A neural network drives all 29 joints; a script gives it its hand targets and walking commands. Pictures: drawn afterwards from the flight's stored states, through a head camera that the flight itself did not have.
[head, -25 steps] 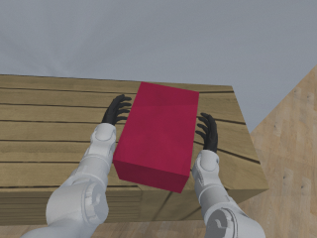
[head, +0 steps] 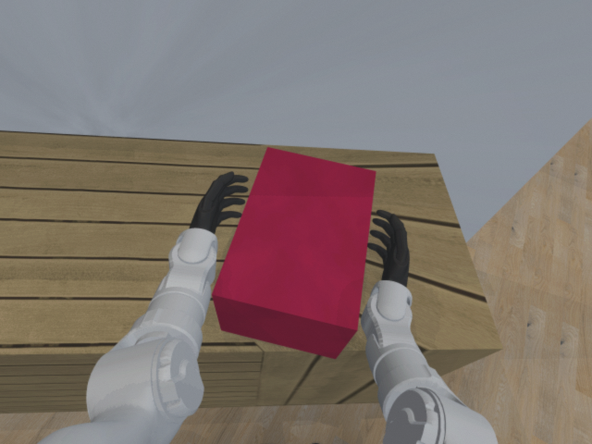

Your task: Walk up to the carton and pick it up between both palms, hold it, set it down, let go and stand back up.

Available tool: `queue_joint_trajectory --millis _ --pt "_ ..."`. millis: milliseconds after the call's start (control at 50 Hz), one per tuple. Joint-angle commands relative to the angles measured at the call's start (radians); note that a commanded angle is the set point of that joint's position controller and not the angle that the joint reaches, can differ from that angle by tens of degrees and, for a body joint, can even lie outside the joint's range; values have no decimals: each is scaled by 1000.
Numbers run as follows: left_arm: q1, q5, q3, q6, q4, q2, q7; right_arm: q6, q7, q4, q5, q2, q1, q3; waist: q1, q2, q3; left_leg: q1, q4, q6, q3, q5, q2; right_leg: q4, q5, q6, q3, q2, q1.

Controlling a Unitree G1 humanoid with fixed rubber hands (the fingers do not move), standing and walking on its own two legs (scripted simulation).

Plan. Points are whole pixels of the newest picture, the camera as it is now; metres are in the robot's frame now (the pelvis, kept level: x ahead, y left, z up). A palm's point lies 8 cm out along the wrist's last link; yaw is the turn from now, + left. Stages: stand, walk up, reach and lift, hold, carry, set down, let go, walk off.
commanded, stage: set down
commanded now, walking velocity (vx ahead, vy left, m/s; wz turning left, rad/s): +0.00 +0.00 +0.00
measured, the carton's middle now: (300, 249) +0.40 -0.04 -0.04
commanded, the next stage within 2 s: none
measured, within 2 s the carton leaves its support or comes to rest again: neither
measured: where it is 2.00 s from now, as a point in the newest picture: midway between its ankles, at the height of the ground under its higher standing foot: outside the picture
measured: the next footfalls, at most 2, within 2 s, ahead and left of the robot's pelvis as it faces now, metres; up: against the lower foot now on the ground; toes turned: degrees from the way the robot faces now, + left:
none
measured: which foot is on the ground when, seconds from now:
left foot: down 0.00-1.00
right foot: down 0.00-1.00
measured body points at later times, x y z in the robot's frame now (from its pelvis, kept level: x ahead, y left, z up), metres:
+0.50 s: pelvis +0.00 +0.00 +0.00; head +0.08 +0.04 +0.44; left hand +0.43 +0.10 +0.02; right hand +0.35 -0.17 +0.00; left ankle -0.01 +0.09 -0.75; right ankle +0.01 -0.15 -0.75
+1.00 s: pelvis +0.00 +0.03 -0.02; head +0.10 +0.06 +0.42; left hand +0.44 +0.15 -0.02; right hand +0.35 -0.16 -0.04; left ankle -0.01 +0.09 -0.74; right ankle +0.01 -0.15 -0.75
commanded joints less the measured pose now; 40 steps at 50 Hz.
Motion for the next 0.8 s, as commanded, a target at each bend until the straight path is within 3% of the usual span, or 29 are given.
queue_joint_trajectory --millis 0,60,160,240,380,480,500,520,620,700,780 --pt "-382 89 -124 -64 101 -490 -100 -64 158 109 -176 566 -463 253 35 83 -383 40 -16 -30 75 194 20 12 93 -42 -76 30 120" --pt "-400 86 -126 -68 104 -492 -98 -69 160 84 -182 567 -494 227 26 82 -395 17 -9 -32 68 152 21 21 55 -43 -76 35 92" --pt "-392 107 -95 -71 109 -471 -95 -68 166 100 -204 559 -489 215 41 75 -386 12 -15 -29 73 151 19 29 56 -35 -80 32 106" --pt "-385 100 -100 -69 106 -456 -91 -67 165 100 -205 524 -471 196 27 84 -378 7 -7 -32 69 156 17 27 66 -41 -82 35 91" --pt "-395 142 -54 -63 115 -472 -95 -64 173 104 -240 582 -473 169 41 56 -334 -21 -14 -18 68 102 13 34 17 -29 -82 26 85" --pt "-379 120 -49 -60 95 -378 -72 -60 163 105 -217 459 -451 139 26 69 -347 -14 -4 -27 67 99 16 40 28 -31 -81 30 73" --pt "-378 122 -36 -61 91 -371 -72 -56 162 102 -222 476 -456 146 44 65 -340 -15 -6 -24 70 97 15 44 14 -29 -79 27 78" --pt "-370 118 -39 -59 88 -356 -66 -54 158 101 -213 447 -451 146 39 65 -345 -18 -2 -25 71 95 15 47 17 -32 -81 29 79" --pt "-343 62 -38 -60 24 -147 0 -62 114 125 -119 209 -421 127 41 103 -387 -9 32 -44 65 136 17 72 50 -35 -74 32 53" --pt "-382 -55 -88 -57 0 73 72 -68 59 187 20 -25 -424 119 17 143 -468 -11 85 -64 56 173 11 98 93 -40 -64 50 15" --pt "-463 -198 -179 -84 8 131 120 -69 30 170 184 -88 -523 208 14 172 -670 -36 193 -83 44 237 -8 181 187 -34 -53 66 -52"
